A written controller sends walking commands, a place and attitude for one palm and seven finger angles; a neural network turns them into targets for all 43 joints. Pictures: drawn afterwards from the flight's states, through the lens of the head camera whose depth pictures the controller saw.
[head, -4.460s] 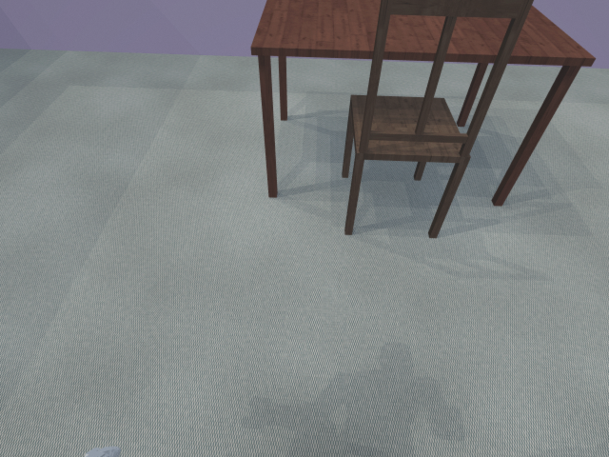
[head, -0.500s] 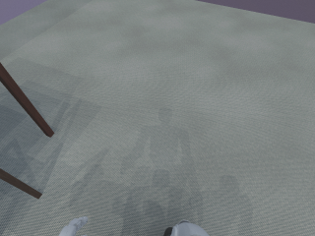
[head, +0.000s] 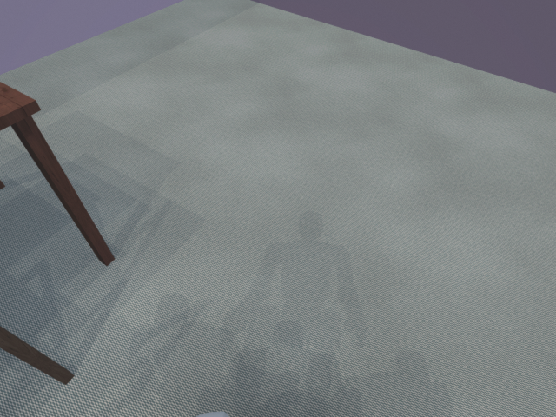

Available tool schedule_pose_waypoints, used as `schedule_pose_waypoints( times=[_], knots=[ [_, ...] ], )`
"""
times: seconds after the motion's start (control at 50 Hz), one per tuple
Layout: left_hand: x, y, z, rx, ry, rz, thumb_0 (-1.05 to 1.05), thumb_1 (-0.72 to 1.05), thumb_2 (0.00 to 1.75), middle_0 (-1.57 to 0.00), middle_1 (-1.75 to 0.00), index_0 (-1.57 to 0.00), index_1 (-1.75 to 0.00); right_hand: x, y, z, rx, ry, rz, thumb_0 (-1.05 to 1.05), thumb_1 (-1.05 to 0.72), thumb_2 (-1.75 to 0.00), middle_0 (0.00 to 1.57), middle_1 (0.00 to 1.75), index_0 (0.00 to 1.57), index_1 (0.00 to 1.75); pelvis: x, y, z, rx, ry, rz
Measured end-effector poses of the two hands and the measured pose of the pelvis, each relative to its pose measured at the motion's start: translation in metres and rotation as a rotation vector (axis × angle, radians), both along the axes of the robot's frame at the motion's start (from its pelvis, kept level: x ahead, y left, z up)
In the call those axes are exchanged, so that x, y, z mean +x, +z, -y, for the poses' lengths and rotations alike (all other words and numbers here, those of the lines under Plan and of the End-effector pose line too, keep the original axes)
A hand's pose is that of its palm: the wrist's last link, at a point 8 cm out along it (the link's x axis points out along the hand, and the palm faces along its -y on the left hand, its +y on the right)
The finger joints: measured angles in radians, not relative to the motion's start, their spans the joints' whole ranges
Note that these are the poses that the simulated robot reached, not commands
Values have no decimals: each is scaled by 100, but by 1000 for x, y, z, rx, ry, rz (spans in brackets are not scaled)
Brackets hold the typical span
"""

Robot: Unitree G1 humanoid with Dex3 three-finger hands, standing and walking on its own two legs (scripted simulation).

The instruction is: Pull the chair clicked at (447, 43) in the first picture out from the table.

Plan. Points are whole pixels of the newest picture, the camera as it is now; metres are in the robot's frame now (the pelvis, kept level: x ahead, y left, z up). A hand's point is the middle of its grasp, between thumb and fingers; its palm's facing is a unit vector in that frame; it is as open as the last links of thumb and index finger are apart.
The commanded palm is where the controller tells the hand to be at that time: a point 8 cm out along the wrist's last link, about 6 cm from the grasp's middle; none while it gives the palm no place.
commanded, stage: turn to face it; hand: left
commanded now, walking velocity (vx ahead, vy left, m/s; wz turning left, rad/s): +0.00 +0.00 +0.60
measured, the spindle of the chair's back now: out of the picture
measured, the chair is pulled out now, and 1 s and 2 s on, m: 0.00 0.00 0.00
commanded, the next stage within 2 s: take the last steps up to it in 1.58 s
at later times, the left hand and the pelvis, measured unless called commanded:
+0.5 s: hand out of the picture +0.07 +0.16 -0.13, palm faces +0.30 -0.91 -0.29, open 7.4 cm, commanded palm none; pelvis +0.03 -0.07 +0.01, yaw +17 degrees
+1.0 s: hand out of the picture -0.08 +0.18 -0.15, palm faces +0.61 -0.74 -0.26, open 7.4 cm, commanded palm none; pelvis +0.01 -0.04 +0.02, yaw +35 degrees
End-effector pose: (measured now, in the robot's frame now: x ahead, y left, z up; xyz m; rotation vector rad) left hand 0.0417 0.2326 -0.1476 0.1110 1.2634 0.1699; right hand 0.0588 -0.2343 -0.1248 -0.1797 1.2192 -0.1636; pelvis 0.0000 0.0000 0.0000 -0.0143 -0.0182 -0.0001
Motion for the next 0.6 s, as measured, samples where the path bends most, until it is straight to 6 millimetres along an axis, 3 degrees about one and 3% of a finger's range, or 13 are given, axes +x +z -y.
schedule_pose_waypoints(
  times=[0.2,0.38,0.48,0.6],
  knots=[
    [8,28,-20,56,87,-1,1,91,89,-19,-30,-20,-30,32,13,5,-4,71,-25,0,-91,-89,20,30,20,30,14,17,5,-13,86,-30],
    [30,44,7,131,145,135,1,91,89,-19,-30,-20,-30,69,-2,51,13,146,-12,0,-91,-89,20,30,20,30,22,8,48,9,201,-37],
    [12,54,31,145,200,147,1,91,89,-20,-30,-20,-30,99,-1,71,4,214,-2,0,-91,-89,20,30,20,30,26,12,64,29,279,-21],
    [-22,53,50,118,283,102,1,91,89,-20,-30,-20,-30,133,9,66,0,323,13,0,-91,-89,19,30,20,30,28,19,71,49,371,-14]
  ],
)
